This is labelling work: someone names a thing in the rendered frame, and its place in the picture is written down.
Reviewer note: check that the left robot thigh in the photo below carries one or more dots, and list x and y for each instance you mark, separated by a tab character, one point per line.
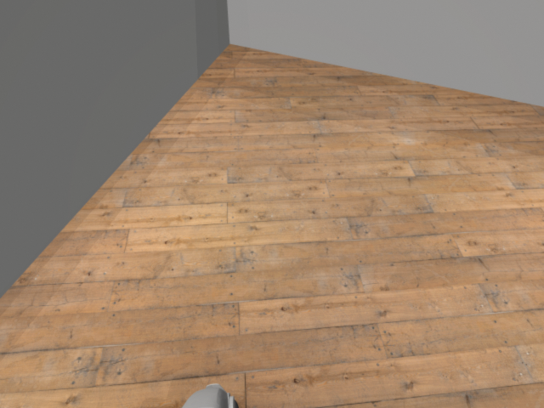
210	398

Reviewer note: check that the robot left shin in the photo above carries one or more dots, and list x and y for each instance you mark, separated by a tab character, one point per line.
215	385

